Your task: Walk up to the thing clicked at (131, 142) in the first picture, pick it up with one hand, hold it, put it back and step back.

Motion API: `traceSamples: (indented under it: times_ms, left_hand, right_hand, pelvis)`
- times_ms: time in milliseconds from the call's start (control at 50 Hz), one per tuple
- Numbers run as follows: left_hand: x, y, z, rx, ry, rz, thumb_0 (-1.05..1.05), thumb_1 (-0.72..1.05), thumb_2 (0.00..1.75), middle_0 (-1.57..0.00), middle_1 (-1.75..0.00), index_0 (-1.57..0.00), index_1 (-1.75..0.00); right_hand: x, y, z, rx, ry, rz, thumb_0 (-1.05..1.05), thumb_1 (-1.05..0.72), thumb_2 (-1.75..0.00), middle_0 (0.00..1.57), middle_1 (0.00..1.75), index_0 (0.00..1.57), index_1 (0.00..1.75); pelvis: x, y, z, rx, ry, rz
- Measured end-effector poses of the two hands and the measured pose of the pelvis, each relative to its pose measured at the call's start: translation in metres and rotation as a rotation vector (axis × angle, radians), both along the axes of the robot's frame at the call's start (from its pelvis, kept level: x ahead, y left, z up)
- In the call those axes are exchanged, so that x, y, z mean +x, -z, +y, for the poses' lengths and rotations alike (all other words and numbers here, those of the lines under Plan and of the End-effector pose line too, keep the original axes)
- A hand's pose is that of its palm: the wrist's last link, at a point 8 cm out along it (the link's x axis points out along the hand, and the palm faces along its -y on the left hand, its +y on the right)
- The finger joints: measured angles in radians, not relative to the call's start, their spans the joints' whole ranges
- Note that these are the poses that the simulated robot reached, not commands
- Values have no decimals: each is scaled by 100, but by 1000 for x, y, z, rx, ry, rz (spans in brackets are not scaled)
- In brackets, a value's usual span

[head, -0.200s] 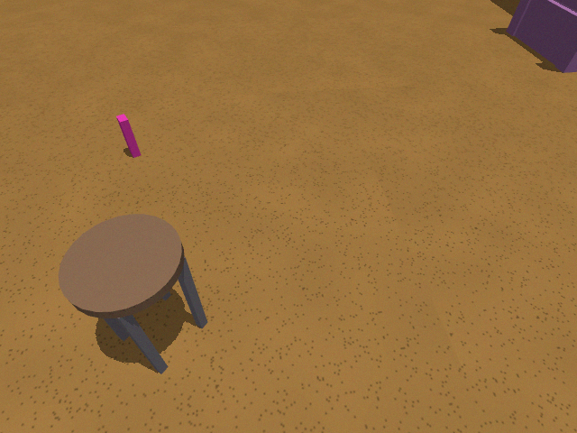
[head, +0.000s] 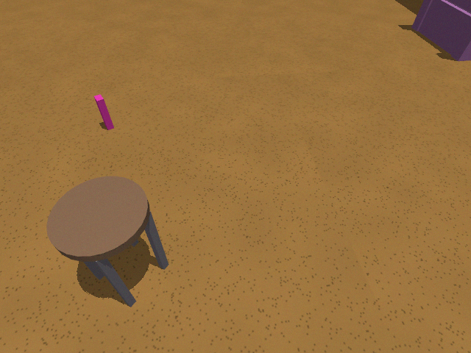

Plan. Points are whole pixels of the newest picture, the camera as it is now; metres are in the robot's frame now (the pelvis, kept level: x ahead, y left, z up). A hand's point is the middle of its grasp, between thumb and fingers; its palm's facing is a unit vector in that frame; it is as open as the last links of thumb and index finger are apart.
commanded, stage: stand
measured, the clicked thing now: (104, 112) +1.60 +0.79 -0.67
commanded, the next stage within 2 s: walk up in 0.92 s
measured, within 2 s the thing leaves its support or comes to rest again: neither
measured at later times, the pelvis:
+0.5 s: pelvis +0.01 +0.00 +0.00, yaw +0 degrees
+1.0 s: pelvis +0.00 +0.01 +0.00, yaw -3 degrees
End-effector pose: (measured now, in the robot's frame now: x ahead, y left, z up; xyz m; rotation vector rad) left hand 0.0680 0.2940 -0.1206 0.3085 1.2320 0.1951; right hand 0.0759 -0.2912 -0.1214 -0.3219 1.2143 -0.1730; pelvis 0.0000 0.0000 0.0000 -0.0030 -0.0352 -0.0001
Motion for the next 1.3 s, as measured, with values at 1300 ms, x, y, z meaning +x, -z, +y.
traceSamples:
  times_ms: [1300]
  left_hand:
    - [54, 6, 32, 33, 243, 9, 1, 91, 90, -20, -30, -20, -30]
  right_hand:
    - [-70, -20, -5, -95, 230, -70, 1, -90, -90, 21, 30, 20, 30]
  pelvis:
    - [-13, 9, 30, -19, 223, 18]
